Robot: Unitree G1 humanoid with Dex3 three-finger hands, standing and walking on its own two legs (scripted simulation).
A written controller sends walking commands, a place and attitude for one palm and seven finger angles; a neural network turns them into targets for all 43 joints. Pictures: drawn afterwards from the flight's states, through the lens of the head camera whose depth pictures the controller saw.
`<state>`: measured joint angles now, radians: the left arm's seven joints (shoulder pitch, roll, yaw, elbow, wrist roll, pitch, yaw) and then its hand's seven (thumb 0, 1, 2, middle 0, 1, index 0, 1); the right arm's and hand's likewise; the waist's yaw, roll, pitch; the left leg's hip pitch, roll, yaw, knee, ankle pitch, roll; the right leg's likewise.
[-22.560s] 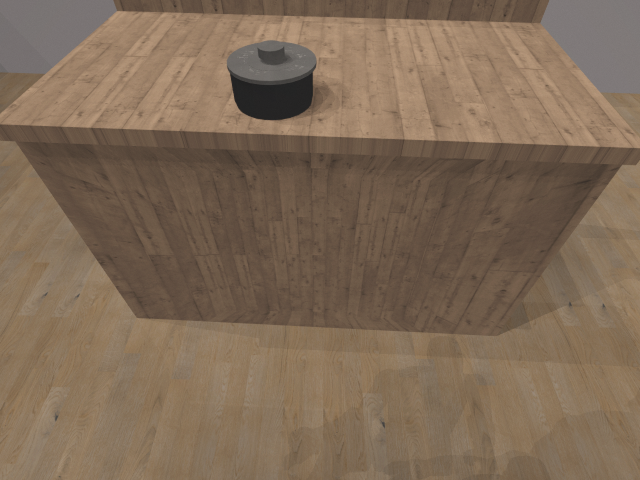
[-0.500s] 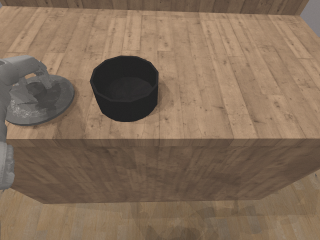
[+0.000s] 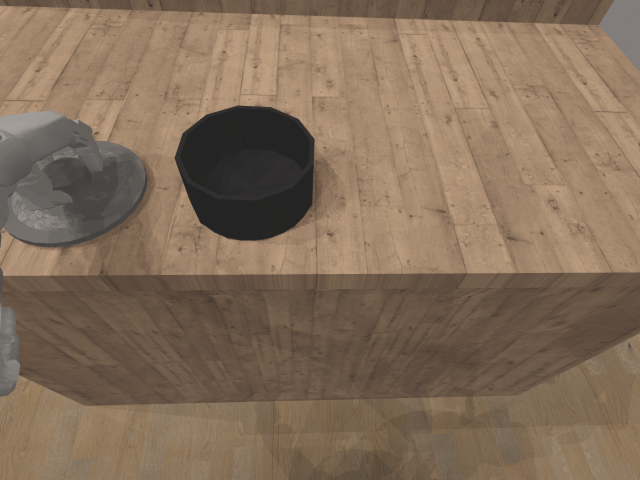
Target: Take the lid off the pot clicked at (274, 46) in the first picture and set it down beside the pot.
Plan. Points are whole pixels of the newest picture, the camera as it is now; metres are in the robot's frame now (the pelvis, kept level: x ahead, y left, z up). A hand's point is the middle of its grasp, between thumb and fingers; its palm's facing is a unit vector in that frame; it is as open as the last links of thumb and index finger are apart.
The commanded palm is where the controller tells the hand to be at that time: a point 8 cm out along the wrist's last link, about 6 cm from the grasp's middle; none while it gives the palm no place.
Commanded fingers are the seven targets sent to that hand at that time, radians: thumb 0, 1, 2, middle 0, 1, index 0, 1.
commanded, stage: open the fingers wide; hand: left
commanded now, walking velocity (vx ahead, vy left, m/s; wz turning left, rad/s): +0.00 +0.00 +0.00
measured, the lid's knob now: (66, 176) +0.48 +0.32 +0.09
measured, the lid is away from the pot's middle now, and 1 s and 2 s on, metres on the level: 0.23 0.23 0.23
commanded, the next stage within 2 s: raise the empty hand in 0.70 s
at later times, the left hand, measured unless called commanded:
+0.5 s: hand (60, 180) +0.45 +0.30 +0.11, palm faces -0.40 -0.09 -0.91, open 10.4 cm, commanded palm +0.46 +0.31 +0.17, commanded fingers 0.00 -0.09 0.80 -0.42 -0.73 -0.42 -0.73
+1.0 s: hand (46, 178) +0.44 +0.31 +0.13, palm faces -0.38 -0.09 -0.92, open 11.1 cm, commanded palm +0.45 +0.31 +0.20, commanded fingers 0.00 -0.10 0.82 -0.43 -0.70 -0.43 -0.70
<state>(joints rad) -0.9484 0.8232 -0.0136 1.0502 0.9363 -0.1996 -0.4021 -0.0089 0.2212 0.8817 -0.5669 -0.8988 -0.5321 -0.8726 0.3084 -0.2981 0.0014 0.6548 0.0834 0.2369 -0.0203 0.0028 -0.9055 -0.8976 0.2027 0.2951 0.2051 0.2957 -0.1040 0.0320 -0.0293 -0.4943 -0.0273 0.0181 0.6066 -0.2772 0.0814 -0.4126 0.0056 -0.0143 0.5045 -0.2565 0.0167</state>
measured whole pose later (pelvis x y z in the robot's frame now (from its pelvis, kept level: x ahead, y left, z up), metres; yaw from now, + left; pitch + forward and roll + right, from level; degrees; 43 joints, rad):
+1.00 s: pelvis +0.00 -0.01 +0.00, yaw +1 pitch +8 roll -3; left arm -0.90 0.81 -0.02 0.94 0.91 -0.17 -0.42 0.00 -0.09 0.82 -0.44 -0.71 -0.45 -0.70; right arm 0.28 -0.30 0.00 0.65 0.08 0.25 -0.03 0.00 -0.91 -0.90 0.20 0.30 0.20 0.30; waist -0.09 0.04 -0.01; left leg -0.45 -0.03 0.00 0.57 -0.27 0.07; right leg -0.36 0.01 -0.03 0.47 -0.25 0.01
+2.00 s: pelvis +0.00 +0.00 +0.01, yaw +2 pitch +6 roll -2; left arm -1.10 0.89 -0.07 0.89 0.91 0.00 -0.55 0.00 -0.09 0.82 -0.45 -0.71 -0.45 -0.70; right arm 0.27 -0.31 0.01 0.65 0.08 0.22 0.00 0.00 -0.91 -0.90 0.20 0.29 0.20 0.30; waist -0.09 0.04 0.00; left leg -0.35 -0.05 -0.01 0.46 -0.21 0.08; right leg -0.26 -0.01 -0.03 0.36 -0.20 0.02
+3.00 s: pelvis +0.02 -0.04 +0.02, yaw -2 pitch -1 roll -1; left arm -0.50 0.54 0.39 0.27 -0.03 -0.08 0.05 0.00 -0.03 0.83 -0.43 -0.68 -0.43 -0.67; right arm 0.21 -0.24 0.05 0.63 0.04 0.01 -0.03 0.01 -0.90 -0.90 0.20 0.30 0.21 0.30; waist -0.01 0.02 0.04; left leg -0.13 0.00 0.04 0.37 -0.22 0.03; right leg -0.08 0.04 0.02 0.30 -0.20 -0.02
